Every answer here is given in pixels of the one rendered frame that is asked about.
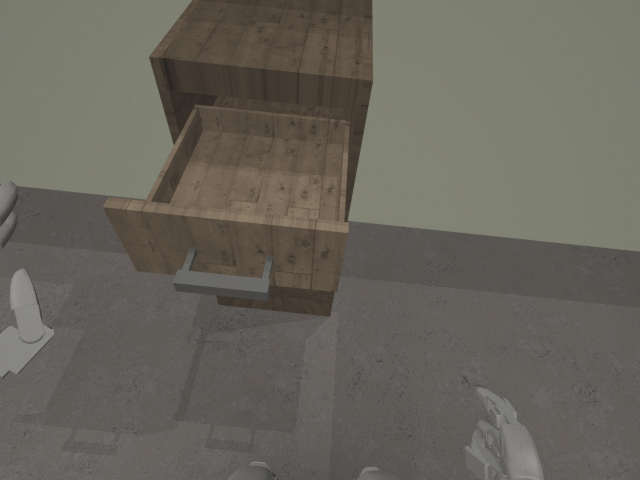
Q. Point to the left robot shin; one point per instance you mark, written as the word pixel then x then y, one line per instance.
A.
pixel 261 464

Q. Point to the robot shin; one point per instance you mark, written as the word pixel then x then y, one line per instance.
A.
pixel 261 464
pixel 368 469

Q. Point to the right robot hand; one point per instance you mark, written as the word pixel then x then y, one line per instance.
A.
pixel 513 453

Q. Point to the drawer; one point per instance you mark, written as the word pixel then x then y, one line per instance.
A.
pixel 241 185

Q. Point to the right robot shin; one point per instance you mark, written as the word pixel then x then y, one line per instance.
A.
pixel 368 469

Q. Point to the left robot hand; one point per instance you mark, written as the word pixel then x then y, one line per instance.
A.
pixel 18 346

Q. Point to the cabinet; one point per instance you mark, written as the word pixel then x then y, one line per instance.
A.
pixel 299 57

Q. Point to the handle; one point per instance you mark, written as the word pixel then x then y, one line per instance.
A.
pixel 222 285

